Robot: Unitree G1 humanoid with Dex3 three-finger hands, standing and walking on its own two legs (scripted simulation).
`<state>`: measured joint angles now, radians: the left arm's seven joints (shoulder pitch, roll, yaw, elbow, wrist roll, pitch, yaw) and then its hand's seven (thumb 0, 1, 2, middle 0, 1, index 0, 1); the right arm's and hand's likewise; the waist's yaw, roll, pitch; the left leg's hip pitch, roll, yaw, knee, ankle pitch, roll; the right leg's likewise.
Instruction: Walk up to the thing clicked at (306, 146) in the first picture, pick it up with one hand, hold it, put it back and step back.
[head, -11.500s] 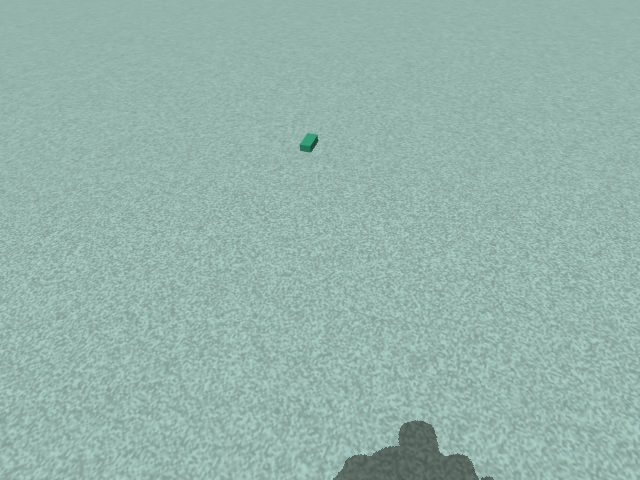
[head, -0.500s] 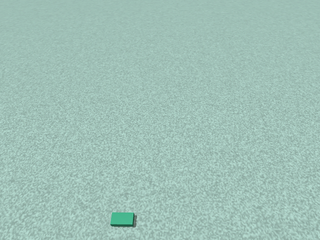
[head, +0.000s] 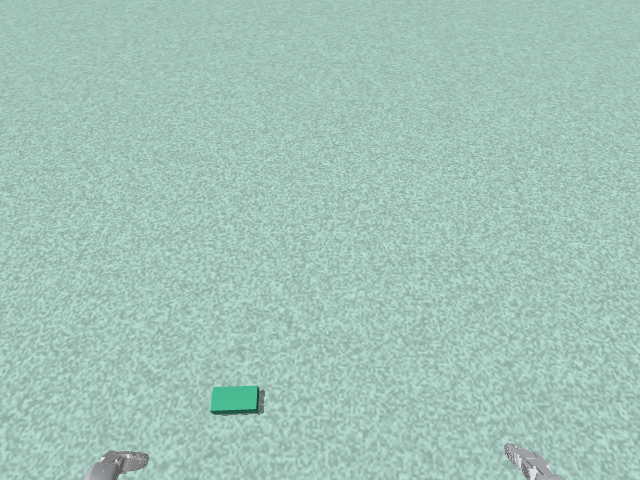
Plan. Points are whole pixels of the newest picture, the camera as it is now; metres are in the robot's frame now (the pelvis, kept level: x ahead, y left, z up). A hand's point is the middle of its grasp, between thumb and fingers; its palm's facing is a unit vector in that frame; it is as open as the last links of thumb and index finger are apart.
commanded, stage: rise first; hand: left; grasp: from above
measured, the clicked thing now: (235, 399) +0.42 +0.25 -0.71
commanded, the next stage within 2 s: none
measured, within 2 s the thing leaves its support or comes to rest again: neither
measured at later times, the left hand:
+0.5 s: hand out of the picture +0.13 +0.26 -0.21, palm faces -0.19 -0.85 -0.49, open 14.1 cm
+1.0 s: hand (175, 454) +0.24 +0.30 -0.40, palm faces -0.44 -0.41 -0.79, open 13.6 cm
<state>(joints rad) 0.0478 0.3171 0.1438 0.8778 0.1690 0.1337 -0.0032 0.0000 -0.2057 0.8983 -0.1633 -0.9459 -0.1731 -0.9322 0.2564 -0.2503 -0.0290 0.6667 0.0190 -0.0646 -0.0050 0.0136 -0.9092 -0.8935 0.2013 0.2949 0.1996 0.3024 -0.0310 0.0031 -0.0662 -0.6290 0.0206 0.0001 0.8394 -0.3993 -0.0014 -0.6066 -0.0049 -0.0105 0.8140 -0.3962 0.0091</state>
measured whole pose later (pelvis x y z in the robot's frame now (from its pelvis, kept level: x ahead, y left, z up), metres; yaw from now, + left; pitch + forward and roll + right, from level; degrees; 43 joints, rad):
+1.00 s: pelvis -0.07 -0.01 -0.27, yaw -2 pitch +34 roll -3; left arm -0.32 0.54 0.16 0.82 0.75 -0.17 0.11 0.00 -0.47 0.93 -0.21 -0.96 -0.20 -0.96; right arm 0.07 -0.30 -0.05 0.68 -0.01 -0.18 0.04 0.01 -0.94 -0.90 0.20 0.29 0.20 0.30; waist -0.02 0.01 -0.15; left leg -1.88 0.02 -0.06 1.97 -0.68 -0.01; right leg -1.84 0.00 -0.04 1.94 -0.69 0.00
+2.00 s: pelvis -0.09 +0.00 -0.40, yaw -6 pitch +33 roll -8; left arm -0.81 0.78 0.17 1.35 1.30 -0.36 0.39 0.00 -0.38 0.89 -0.22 -0.85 -0.22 -0.85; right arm 0.09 -0.27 0.02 0.77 -0.15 -0.03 0.14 0.01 -0.91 -0.90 0.20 0.29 0.20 0.30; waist -0.16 -0.03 -0.06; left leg -2.29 0.02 -0.12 2.41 -0.69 0.00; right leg -2.22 0.01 -0.09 2.33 -0.68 0.02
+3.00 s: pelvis -0.08 +0.01 -0.42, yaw -8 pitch +32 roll -9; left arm -0.88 0.86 0.19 1.47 1.32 -0.33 0.44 0.00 -0.54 1.03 -0.10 -1.00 -0.09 -1.00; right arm 0.11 -0.27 0.08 0.77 -0.18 -0.06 0.15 0.01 -0.91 -0.90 0.20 0.29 0.20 0.30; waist -0.22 -0.05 -0.02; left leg -2.34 0.02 -0.15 2.47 -0.70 0.01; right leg -2.25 0.02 -0.11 2.37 -0.69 0.03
